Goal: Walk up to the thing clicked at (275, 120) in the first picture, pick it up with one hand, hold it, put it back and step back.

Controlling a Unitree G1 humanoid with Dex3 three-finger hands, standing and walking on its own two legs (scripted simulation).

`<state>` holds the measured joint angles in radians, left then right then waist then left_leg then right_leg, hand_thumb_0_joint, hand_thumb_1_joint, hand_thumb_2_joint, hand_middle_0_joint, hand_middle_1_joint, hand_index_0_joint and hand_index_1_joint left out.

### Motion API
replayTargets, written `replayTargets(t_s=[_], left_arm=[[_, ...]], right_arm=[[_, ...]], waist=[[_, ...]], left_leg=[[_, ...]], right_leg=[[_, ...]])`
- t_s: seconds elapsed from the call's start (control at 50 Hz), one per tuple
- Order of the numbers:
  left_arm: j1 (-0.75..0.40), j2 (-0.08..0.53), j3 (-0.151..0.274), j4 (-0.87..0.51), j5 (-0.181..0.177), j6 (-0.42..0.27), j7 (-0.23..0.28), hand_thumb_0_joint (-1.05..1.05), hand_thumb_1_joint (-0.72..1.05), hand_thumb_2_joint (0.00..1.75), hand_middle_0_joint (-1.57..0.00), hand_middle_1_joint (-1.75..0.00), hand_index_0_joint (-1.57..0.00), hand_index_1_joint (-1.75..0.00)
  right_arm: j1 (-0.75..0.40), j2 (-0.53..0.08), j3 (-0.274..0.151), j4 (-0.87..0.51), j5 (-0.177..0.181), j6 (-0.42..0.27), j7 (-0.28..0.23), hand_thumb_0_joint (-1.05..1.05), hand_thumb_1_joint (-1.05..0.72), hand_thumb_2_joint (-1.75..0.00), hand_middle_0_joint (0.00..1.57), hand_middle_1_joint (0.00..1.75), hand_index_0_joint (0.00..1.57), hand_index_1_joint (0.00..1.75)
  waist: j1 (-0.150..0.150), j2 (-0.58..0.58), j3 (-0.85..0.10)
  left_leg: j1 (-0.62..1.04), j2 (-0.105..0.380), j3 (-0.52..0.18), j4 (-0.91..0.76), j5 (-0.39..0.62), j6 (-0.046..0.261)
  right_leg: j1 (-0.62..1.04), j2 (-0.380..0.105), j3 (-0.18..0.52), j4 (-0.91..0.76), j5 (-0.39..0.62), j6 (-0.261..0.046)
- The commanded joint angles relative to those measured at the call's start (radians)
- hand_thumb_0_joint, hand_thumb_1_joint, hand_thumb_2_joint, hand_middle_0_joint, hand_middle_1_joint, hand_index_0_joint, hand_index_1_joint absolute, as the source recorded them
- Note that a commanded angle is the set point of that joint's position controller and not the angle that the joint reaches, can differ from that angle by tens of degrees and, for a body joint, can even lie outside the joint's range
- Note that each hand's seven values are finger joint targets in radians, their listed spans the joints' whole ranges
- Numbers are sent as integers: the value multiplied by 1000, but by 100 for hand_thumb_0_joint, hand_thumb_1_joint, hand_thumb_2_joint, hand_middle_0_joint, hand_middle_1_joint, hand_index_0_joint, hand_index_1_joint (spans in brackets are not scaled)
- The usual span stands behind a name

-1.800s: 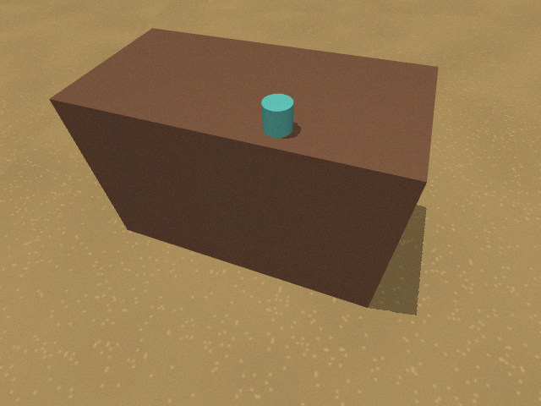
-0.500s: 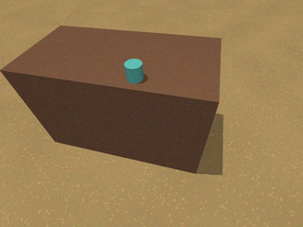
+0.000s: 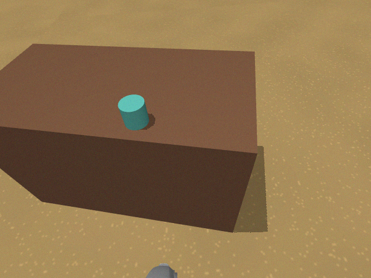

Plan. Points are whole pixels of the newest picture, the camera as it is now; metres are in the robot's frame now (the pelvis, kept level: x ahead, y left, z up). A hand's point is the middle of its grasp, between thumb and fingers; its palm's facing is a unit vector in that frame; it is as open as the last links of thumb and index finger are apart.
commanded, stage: walk up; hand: left
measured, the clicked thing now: (134, 112) +0.61 +0.22 -0.03
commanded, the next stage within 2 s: none
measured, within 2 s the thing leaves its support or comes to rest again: neither
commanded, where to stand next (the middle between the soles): +0.19 +0.04 m, yaw -7 degrees
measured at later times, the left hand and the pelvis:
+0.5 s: hand (92, 221) +0.29 +0.31 -0.14, palm faces -0.15 -0.90 -0.41, open 7.4 cm; pelvis +0.16 +0.06 -0.02, yaw -6 degrees
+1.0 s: hand (87, 232) +0.27 +0.33 -0.17, palm faces -0.13 -0.93 -0.33, open 7.4 cm; pelvis +0.14 +0.07 -0.01, yaw -9 degrees
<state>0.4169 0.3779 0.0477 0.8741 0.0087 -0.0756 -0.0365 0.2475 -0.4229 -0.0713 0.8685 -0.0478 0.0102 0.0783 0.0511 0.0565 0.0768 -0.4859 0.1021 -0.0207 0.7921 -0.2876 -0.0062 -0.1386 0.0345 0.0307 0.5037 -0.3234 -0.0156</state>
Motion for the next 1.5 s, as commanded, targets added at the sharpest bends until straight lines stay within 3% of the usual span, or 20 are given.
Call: replayTargets(t_s=[0.0, 0.06, 0.1, 0.12, 0.2, 0.32, 0.46, 0.5, 0.54, 0.76, 0.8, 0.84, 0.9, 1.02, 1.08, 1.12, 1.16, 1.3, 1.36, 1.48], left_arm=[[-22, 331, 93, -108, 3, -36, 31, 0, 90, 90, -20, -30, -20, -30], [-48, 267, 66, -130, -1, -26, 36, 0, 90, 90, -20, -30, -20, -30], [56, 145, 22, -132, -20, -28, 44, 0, 90, 90, -20, -30, -20, -30], [34, 257, 50, -113, -7, -18, 60, 0, 90, 90, -20, -30, -20, -30], [12, 243, 52, -82, -24, -11, 36, 0, 90, 90, -20, -30, -20, -30], [-72, 164, 34, -111, -19, 16, 36, 0, 90, 90, -20, -30, -20, -30], [-105, 211, 52, -93, 3, 31, 44, 0, 90, 90, -20, -30, -20, -30], [-94, 306, 77, -119, 8, 22, 54, 0, 90, 90, -20, -30, -20, -30], [-189, 286, 63, -142, -5, 37, 61, 0, 90, 90, -20, -30, -20, -30], [-316, 234, 59, -147, 11, 108, 43, 0, 90, 90, -20, -30, -20, -30], [-305, 147, 37, -153, -6, 121, 34, 0, 90, 90, -20, -30, -20, -30], [-337, 248, 72, -122, 16, 125, 50, 0, 90, 90, -20, -30, -20, -30], [-244, 215, 77, -65, 0, 116, 29, 0, 90, 90, -20, -30, -20, -30], [-292, 172, 47, -43, -2, 76, 16, 0, 90, 90, -20, -30, -20, -30], [-191, 165, 49, 38, 10, 54, 34, 0, 90, 90, -20, -30, -20, -30], [-153, 277, 72, 53, 30, 28, 51, 0, 90, 90, -20, -30, -20, -30], [-229, 359, 77, 25, 25, 33, 44, 0, 90, 90, -20, -30, -20, -30], [-314, 224, 31, 11, 0, 40, 37, 0, 90, 90, -20, -30, -20, -30], [-278, 184, 23, 47, -15, 56, 39, 0, 90, 90, -20, -30, -20, -30], [-319, 236, 30, 85, 1, 30, 39, 0, 90, 90, -20, -30, -20, -30]], right_arm=[[-86, -170, -63, -143, 5, -60, -4, 0, -90, -90, 20, 30, 20, 30], [148, -208, -91, -86, 3, -79, -19, 0, -90, -90, 20, 30, 20, 30], [204, -318, -118, -102, -1, -89, -40, 0, -90, -90, 20, 30, 20, 30], [185, -332, -120, -108, 34, -80, -37, 0, -90, -90, 20, 30, 20, 30], [79, -223, -70, -142, 43, -87, -49, 0, -90, -90, 20, 30, 20, 30], [70, -197, -37, -152, 37, -86, -78, 0, -90, -90, 20, 30, 20, 30], [9, -178, -24, -158, 68, -42, -87, 0, -90, -90, 20, 30, 20, 30], [89, -97, 5, -155, 78, -34, -88, 0, -90, -90, 20, 30, 20, 30], [99, -162, -14, -111, 67, -5, -113, 0, -90, -90, 20, 30, 20, 30], [139, -141, -20, 15, 36, -38, -120, 0, -90, -90, 20, 30, 20, 30], [65, -262, -49, -9, -1, -51, -127, 0, -90, -90, 20, 30, 20, 30], [-66, -342, -68, -48, 17, -57, -124, 0, -90, -90, 20, 30, 20, 30], [-102, -231, -36, -56, 13, -72, -131, 0, -90, -90, 20, 30, 20, 30], [-43, -236, -35, -45, 2, -64, -104, 0, -90, -90, 20, 30, 20, 30], [-54, -229, -24, -43, 18, -37, -91, 0, -90, -90, 20, 30, 20, 30], [-48, -129, 11, -68, 45, -32, -89, 0, -90, -90, 20, 30, 20, 30], [-84, -173, -7, -49, 43, -30, -101, 0, -90, -90, 20, 30, 20, 30], [7, -160, -12, 49, 35, -60, -90, 0, -90, -90, 20, 30, 20, 30], [-66, -260, -26, 49, 34, -67, -85, 0, -90, -90, 20, 30, 20, 30], [-122, -161, 7, 80, 36, -52, -73, 0, -90, -90, 20, 30, 20, 30]], waist=[[-21, -165, 5], [-154, -38, -125], [-138, 260, -153], [-141, 152, -144], [-71, 58, 11], [-58, 85, -4], [-10, -23, -131], [-8, -314, -216], [-29, -258, -199], [-82, -199, -164], [-61, 91, -69], [-70, 155, 34], [-3, 54, 21], [-80, 166, -96], [-30, 142, -116], [-23, -137, -147], [-15, -243, -65], [-88, -201, -92], [-37, 4, -73], [-58, -21, -3]], left_leg=[[55, -5, 28, -121, 8, 8], [447, -69, 69, -314, 48, 52], [675, 282, -518, -484, -28, 172], [584, 357, -596, -485, -82, 267], [344, 187, -176, -463, 320, 199], [307, 154, 40, -354, 839, 210], [214, 91, 56, -53, 487, 115], [15, -110, 79, 276, -255, 33], [80, -64, -15, 305, -412, 20], [261, -132, 87, -283, -10, 10], [310, 159, -366, -458, -52, 92], [17, 387, -555, -544, -76, 293], [191, 167, -205, -399, 271, 197], [358, 96, -83, -312, 166, 176], [279, 67, -31, -171, 269, 146], [44, -21, -2, 38, 81, 54], [58, -58, -26, 112, -343, 31], [374, -64, 14, -325, 133, 49], [233, 194, -325, -479, -124, 193], [193, -36, -48, -344, -68, 38]], right_leg=[[-72, -267, 227, -127, 174, -184], [-185, -143, 80, 269, 370, -100], [-565, 75, -17, 636, -179, -15], [-546, -2, 57, 731, -249, -32], [-447, -73, 82, 669, -63, -35], [-332, -43, 0, 368, 63, -1], [-9, -26, -28, 28, 301, -62], [149, -350, 434, -48, 761, -207], [11, -401, 475, -26, 700, -323], [-177, -192, 197, 98, 198, -162], [-474, -19, 129, 328, -70, -47], [-360, -18, 145, 603, -233, -8], [-404, 29, 162, 630, -127, -9], [-241, -13, -20, 187, -186, 20], [-19, 11, -81, -119, 34, -3], [160, -186, 283, -133, 215, -70], [-70, -399, 516, -145, 126, -270], [-187, -172, 116, 21, 285, -73], [-158, -47, -18, 153, -165, -12], [-122, -174, 172, -137, -36, -69]])
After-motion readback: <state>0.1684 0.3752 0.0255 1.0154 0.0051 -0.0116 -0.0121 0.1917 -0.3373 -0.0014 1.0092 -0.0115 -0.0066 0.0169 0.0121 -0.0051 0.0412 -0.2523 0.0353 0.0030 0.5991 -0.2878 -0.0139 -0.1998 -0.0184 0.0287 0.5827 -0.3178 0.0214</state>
